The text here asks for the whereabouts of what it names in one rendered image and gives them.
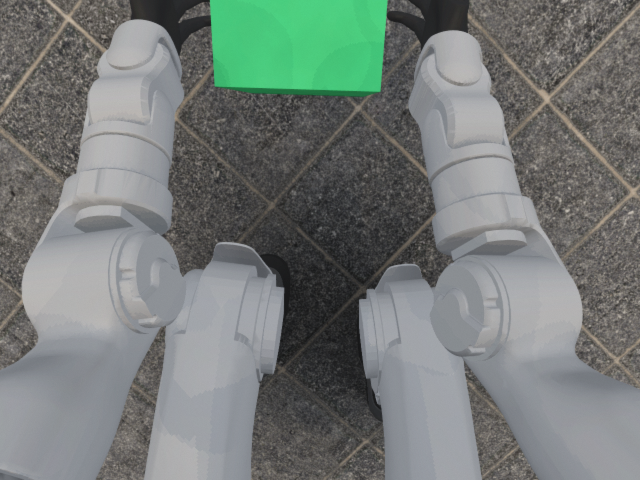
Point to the robot left upper arm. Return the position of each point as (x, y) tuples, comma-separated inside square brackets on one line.
[(97, 301)]

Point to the robot left foot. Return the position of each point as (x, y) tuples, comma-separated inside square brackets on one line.
[(279, 267)]

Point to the robot right thigh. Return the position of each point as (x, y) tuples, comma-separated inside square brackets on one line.
[(427, 419)]

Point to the left robot forearm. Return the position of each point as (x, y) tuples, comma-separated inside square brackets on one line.
[(127, 141)]

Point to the robot right upper arm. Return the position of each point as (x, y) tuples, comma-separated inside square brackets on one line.
[(515, 321)]

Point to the left robot hand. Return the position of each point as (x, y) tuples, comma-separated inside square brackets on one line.
[(167, 13)]

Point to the right robot hand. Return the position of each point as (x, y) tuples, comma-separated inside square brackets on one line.
[(439, 15)]

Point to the carton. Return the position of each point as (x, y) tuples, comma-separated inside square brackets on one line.
[(299, 47)]

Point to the right robot forearm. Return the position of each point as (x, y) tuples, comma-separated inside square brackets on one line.
[(469, 163)]

